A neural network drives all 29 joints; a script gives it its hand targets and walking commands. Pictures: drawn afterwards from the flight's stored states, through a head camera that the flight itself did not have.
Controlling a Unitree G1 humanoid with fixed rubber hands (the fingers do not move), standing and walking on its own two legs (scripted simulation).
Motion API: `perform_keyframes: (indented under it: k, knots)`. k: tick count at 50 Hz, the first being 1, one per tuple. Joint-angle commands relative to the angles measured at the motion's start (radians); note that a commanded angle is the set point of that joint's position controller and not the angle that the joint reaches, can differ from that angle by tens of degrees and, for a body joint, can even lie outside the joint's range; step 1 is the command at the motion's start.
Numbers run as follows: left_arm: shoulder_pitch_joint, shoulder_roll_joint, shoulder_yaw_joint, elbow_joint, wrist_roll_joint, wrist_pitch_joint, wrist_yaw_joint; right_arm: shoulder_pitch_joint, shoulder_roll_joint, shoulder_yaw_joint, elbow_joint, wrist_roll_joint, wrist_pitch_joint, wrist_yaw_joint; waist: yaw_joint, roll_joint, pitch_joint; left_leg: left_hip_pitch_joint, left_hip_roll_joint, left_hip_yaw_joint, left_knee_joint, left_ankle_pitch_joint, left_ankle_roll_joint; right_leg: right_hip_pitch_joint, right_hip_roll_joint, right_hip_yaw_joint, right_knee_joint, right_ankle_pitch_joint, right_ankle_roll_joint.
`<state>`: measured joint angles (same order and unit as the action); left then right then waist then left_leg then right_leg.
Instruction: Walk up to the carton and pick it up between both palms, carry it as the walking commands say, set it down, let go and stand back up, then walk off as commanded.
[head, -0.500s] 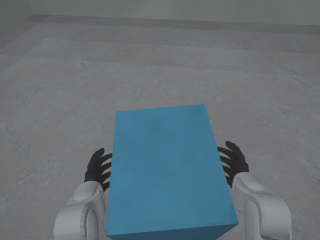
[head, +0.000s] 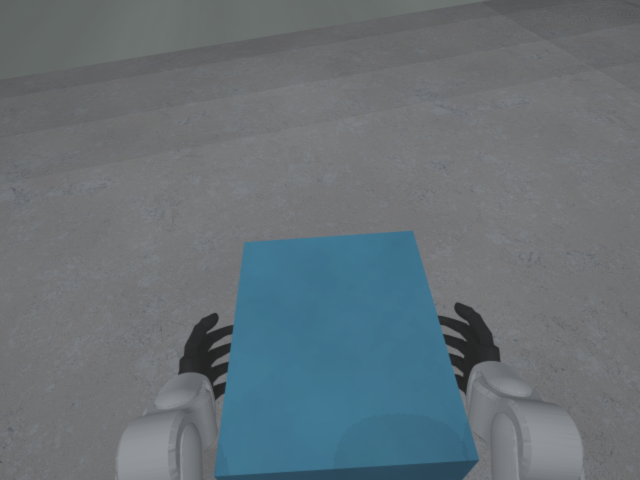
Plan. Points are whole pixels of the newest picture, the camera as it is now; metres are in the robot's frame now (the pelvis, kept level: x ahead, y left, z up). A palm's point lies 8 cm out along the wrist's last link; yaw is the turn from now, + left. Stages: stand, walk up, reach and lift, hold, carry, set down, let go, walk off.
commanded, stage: carry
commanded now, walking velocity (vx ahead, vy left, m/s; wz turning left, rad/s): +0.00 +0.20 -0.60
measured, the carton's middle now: (337, 375) +0.26 -0.01 +0.00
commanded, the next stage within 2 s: none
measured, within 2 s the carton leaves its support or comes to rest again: neither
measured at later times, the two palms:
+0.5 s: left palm (157, 339) +0.27 +0.19 +0.09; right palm (434, 417) +0.17 -0.09 +0.08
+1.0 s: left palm (123, 317) +0.31 +0.25 +0.07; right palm (346, 439) +0.16 -0.01 +0.08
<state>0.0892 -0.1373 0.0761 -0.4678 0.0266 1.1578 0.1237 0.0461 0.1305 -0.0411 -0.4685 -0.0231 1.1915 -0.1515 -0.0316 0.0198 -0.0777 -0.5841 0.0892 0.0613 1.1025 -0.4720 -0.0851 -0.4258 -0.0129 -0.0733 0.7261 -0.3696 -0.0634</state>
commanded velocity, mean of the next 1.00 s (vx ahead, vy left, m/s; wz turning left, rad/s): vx -0.07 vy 0.14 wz -0.60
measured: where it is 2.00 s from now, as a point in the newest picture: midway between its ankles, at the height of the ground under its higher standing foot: outside the picture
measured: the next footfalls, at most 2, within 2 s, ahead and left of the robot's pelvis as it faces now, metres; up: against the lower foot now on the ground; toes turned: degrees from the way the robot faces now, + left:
left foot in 0.24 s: +0.05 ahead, +0.21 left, +0.00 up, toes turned -2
right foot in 0.52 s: +0.00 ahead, +0.05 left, +0.00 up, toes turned -30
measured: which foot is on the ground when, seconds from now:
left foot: up 0.00-0.22, down 0.24-0.54, up 0.56-0.90, down 0.92-1.00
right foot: down 0.00-0.24, up 0.26-0.50, down 0.52-0.92, up 0.94-1.00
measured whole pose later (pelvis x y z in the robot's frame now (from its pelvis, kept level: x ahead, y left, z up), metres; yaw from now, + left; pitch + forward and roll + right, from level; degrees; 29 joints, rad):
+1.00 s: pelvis +0.03 +0.24 +0.00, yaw -35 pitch +4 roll +0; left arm 0.07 -0.13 0.10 -0.59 0.01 1.15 0.13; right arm 0.04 0.13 0.00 -0.52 -0.02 1.10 -0.14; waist 0.04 -0.05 -0.04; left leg -0.43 0.08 0.15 0.69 -0.33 0.00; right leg -0.57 -0.03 0.02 1.02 -0.57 0.06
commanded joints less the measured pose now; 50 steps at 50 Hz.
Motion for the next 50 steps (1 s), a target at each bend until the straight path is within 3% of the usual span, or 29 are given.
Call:
perform_keyframes:
  k: [1, 2, 6, 9, 10, 11, 12, 13, 16, 19, 22, 24, 25, 26, 27, 28, 29, 31, 34, 36, 38, 40, 42, 43, 44, 45, 46, 47, 50]
  knots:
    - [-0.511, -0.801, -0.653, -0.265, -0.282, -0.052, -0.116, -0.496, 0.88, 0.686, -0.168, 0.316, -0.084, 0.137, 0.043, -0.152, -0.238, -0.051, 0.0, -0.028, -0.074, 0.084, -0.013, 0.192, -0.289, 0.352, -0.307, 0.5, -0.084]
    - [-0.485, -0.786, -0.662, -0.286, -0.282, -0.058, -0.114, -0.452, 0.861, 0.678, -0.17, 0.308, -0.088, 0.136, 0.046, -0.127, -0.268, -0.005, -0.017, -0.018, -0.123, 0.097, -0.007, 0.185, -0.28, 0.344, -0.29, 0.512, -0.077]
    - [-0.491, -0.745, -0.698, -0.33, -0.31, -0.047, -0.118, -0.396, 0.811, 0.645, -0.181, 0.271, -0.089, 0.121, 0.05, -0.202, -0.281, 0.146, -0.064, 0.016, -0.317, 0.124, -0.004, 0.113, -0.238, 0.335, -0.264, 0.451, -0.034]
    - [-0.431, -0.711, -0.689, -0.264, -0.303, -0.023, -0.118, -0.339, 0.76, 0.628, -0.171, 0.235, -0.073, 0.101, 0.037, -0.268, -0.305, 0.331, -0.077, 0.062, -0.649, 0.197, 0.011, 0.109, -0.188, 0.288, -0.159, 0.527, 0.012]
    - [-0.42, -0.711, -0.695, -0.256, -0.304, -0.017, -0.118, -0.332, 0.744, 0.623, -0.18, 0.233, -0.07, 0.101, 0.031, -0.186, -0.357, 0.493, 0.009, 0.003, -0.737, 0.212, 0.04, 0.021, -0.146, 0.237, -0.038, 0.448, 0.043]
    - [-0.42, -0.709, -0.695, -0.26, -0.313, -0.012, -0.121, -0.319, 0.723, 0.613, -0.174, 0.221, -0.07, 0.094, 0.03, 0.057, -0.364, 0.628, 0.228, -0.175, -0.755, 0.526, 0.09, -0.168, -0.039, 0.112, 0.142, 0.104, 0.09]
    - [-0.429, -0.72, -0.699, -0.257, -0.313, -0.006, -0.123, -0.309, 0.727, 0.606, -0.158, 0.215, -0.068, 0.094, 0.049, 0.259, -0.321, 0.638, 0.377, -0.304, -0.705, 0.763, 0.175, -0.326, 0.033, 0.008, 0.314, -0.336, 0.117]
    - [-0.433, -0.712, -0.709, -0.247, -0.308, -0.004, -0.127, -0.292, 0.734, 0.6, -0.157, 0.208, -0.071, 0.099, 0.033, 0.24, -0.32, 0.555, 0.357, -0.204, -0.668, 0.79, 0.26, -0.271, -0.022, 0.018, 0.454, -0.343, 0.122]
    - [-0.521, -0.759, -0.729, -0.248, -0.323, -0.007, -0.136, -0.373, 0.769, 0.596, -0.19, 0.222, -0.084, 0.106, 0.045, 0.128, -0.205, 0.426, 0.22, -0.031, -0.672, 0.659, 0.211, -0.225, -0.031, -0.009, 0.419, -0.2, 0.117]
    - [-0.538, -0.759, -0.73, -0.267, -0.32, -0.006, -0.128, -0.386, 0.763, 0.579, -0.195, 0.23, -0.083, 0.112, 0.039, 0.239, -0.132, 0.401, 0.204, 0.028, -0.673, 0.527, 0.188, -0.193, -0.026, -0.065, 0.308, -0.179, 0.105]
    - [-0.494, -0.719, -0.69, -0.249, -0.294, -0.001, -0.112, -0.36, 0.762, 0.608, -0.175, 0.24, -0.071, 0.107, 0.035, 0.241, -0.198, 0.405, 0.224, 0.042, -0.593, 0.621, 0.22, -0.076, -0.015, -0.089, 0.117, -0.104, 0.083]
    - [-0.415, -0.687, -0.64, -0.18, -0.262, 0.014, -0.107, -0.346, 0.726, 0.606, -0.147, 0.234, -0.051, 0.101, 0.058, 0.138, -0.22, 0.379, 0.192, 0.117, -0.456, 0.594, 0.164, 0.07, -0.021, -0.071, -0.167, 0.113, 0.069]
    - [-0.391, -0.683, -0.621, -0.153, -0.248, 0.014, -0.106, -0.369, 0.713, 0.617, -0.146, 0.236, -0.048, 0.102, 0.071, -0.017, -0.207, 0.217, 0.162, 0.15, -0.326, 0.429, 0.092, 0.235, -0.105, 0.061, -0.285, 0.274, 0.047]
    - [-0.336, -0.65, -0.584, -0.111, -0.227, 0.016, -0.108, -0.369, 0.701, 0.628, -0.171, 0.232, -0.046, 0.097, 0.063, -0.356, -0.198, -0.086, 0.052, 0.163, -0.139, -0.054, 0.008, 0.42, -0.388, 0.442, -0.332, 0.763, -0.033]
    - [-0.304, -0.642, -0.572, -0.074, -0.213, 0.021, -0.107, -0.407, 0.67, 0.642, -0.179, 0.239, -0.039, 0.099, 0.061, -0.395, -0.159, -0.213, 0.037, 0.026, -0.017, -0.196, 0.007, 0.425, -0.45, 0.567, -0.318, 0.821, -0.122]
    - [-0.311, -0.698, -0.574, -0.087, -0.216, 0.004, -0.109, -0.497, 0.705, 0.693, -0.251, 0.275, -0.045, 0.11, 0.062, -0.341, -0.166, -0.219, 0.024, -0.032, 0.076, -0.162, 0.01, 0.398, -0.424, 0.561, -0.309, 0.831, -0.16]
    - [-0.323, -0.735, -0.571, -0.088, -0.215, 0.0, -0.109, -0.538, 0.73, 0.707, -0.262, 0.295, -0.047, 0.12, 0.057, -0.241, -0.158, -0.227, 0.034, -0.051, 0.112, -0.122, 0.008, 0.376, -0.387, 0.52, -0.316, 0.758, -0.153]
    - [-0.426, -0.788, -0.605, -0.159, -0.241, -0.026, -0.116, -0.552, 0.824, 0.725, -0.236, 0.319, -0.06, 0.132, 0.048, -0.167, -0.18, -0.179, 0.059, -0.068, 0.055, -0.012, 0.004, 0.329, -0.345, 0.388, -0.305, 0.574, -0.114]
    - [-0.504, -0.816, -0.637, -0.244, -0.269, -0.054, -0.12, -0.53, 0.885, 0.719, -0.213, 0.332, -0.084, 0.141, 0.042, -0.186, -0.193, -0.126, 0.016, -0.029, -0.008, 0.04, -0.01, 0.257, -0.308, 0.343, -0.297, 0.602, -0.091]
    - [-0.48, -0.808, -0.657, -0.276, -0.274, -0.064, -0.116, -0.463, 0.876, 0.702, -0.2, 0.321, -0.095, 0.14, 0.045, -0.123, -0.235, -0.052, -0.005, -0.02, -0.061, 0.063, -0.006, 0.227, -0.293, 0.349, -0.298, 0.575, -0.082]
    - [-0.47, -0.775, -0.678, -0.308, -0.287, -0.066, -0.115, -0.402, 0.838, 0.666, -0.184, 0.294, -0.101, 0.134, 0.045, -0.134, -0.268, 0.028, -0.026, -0.008, -0.154, 0.091, -0.005, 0.197, -0.27, 0.336, -0.273, 0.567, -0.068]
    - [-0.433, -0.764, -0.678, -0.285, -0.283, -0.057, -0.115, -0.378, 0.817, 0.658, -0.192, 0.278, -0.099, 0.127, 0.048, -0.209, -0.275, 0.125, -0.055, 0.031, -0.273, 0.119, 0.0, 0.173, -0.236, 0.289, -0.233, 0.619, -0.041]
    - [-0.431, -0.747, -0.695, -0.288, -0.292, -0.045, -0.116, -0.33, 0.788, 0.634, -0.176, 0.251, -0.091, 0.119, 0.036, -0.201, -0.273, 0.251, -0.082, 0.083, -0.479, 0.196, 0.004, 0.136, -0.189, 0.248, -0.167, 0.647, -0.005]
    - [-0.422, -0.748, -0.71, -0.301, -0.304, -0.045, -0.12, -0.326, 0.78, 0.635, -0.208, 0.25, -0.096, 0.117, 0.029, -0.218, -0.294, 0.358, -0.071, 0.098, -0.619, 0.264, 0.009, 0.099, -0.152, 0.204, -0.101, 0.649, 0.022]
    - [-0.392, -0.739, -0.705, -0.268, -0.297, -0.034, -0.12, -0.317, 0.762, 0.631, -0.192, 0.241, -0.089, 0.113, 0.029, -0.13, -0.339, 0.502, 0.065, -0.003, -0.675, 0.45, 0.048, 0.002, -0.099, 0.145, 0.008, 0.45, 0.068]
    - [-0.402, -0.714, -0.703, -0.259, -0.297, -0.022, -0.121, -0.287, 0.718, 0.609, -0.167, 0.217, -0.081, 0.105, 0.03, 0.167, -0.329, 0.614, 0.334, -0.274, -0.708, 0.884, 0.132, -0.213, 0.006, 0.058, 0.204, -0.015, 0.123]
    - [-0.422, -0.722, -0.712, -0.264, -0.297, -0.02, -0.121, -0.292, 0.738, 0.614, -0.163, 0.221, -0.081, 0.11, 0.047, 0.289, -0.305, 0.557, 0.436, -0.314, -0.657, 1.08, 0.233, -0.258, 0.022, 0.011, 0.426, -0.406, 0.131]
    - [-0.408, -0.743, -0.723, -0.242, -0.299, -0.021, -0.122, -0.275, 0.743, 0.608, -0.182, 0.219, -0.084, 0.112, 0.033, 0.224, -0.32, 0.536, 0.389, -0.185, -0.617, 1.111, 0.267, -0.226, -0.018, 0.045, 0.527, -0.36, 0.127]
    - [-0.506, -0.807, -0.764, -0.251, -0.334, -0.021, -0.136, -0.365, 0.783, 0.593, -0.215, 0.231, -0.099, 0.121, 0.047, 0.17, -0.245, 0.426, 0.27, -0.028, -0.6, 0.995, 0.214, -0.197, -0.027, 0.022, 0.543, -0.227, 0.134]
